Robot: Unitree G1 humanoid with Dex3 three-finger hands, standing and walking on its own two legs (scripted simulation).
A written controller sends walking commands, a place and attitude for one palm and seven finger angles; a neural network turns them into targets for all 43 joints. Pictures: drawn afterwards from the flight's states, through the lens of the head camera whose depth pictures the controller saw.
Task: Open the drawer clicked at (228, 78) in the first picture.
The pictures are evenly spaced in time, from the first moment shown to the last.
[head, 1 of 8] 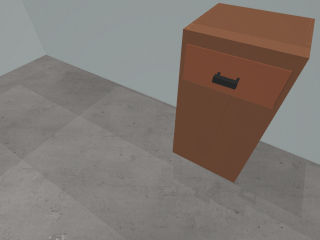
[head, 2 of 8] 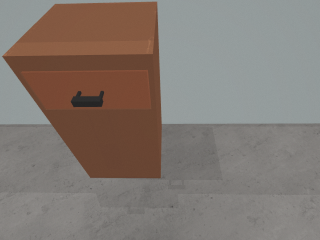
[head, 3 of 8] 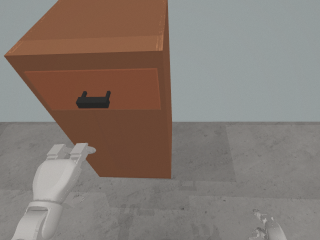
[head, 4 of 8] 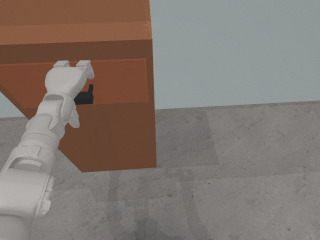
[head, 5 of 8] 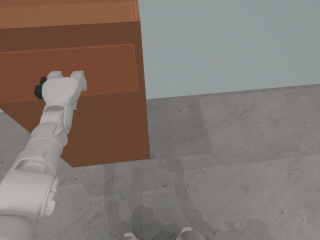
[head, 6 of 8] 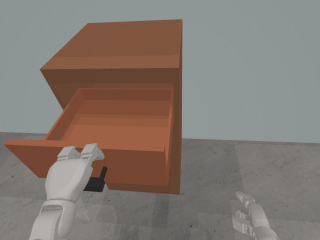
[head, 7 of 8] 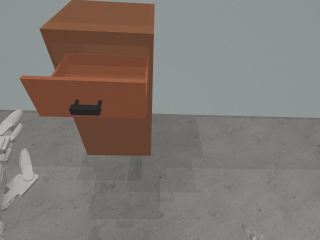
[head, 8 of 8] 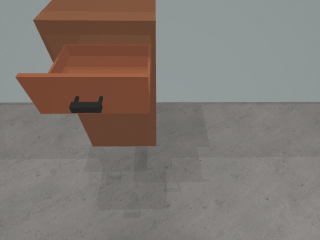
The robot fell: no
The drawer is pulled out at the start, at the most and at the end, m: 0.00 0.30 0.28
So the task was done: yes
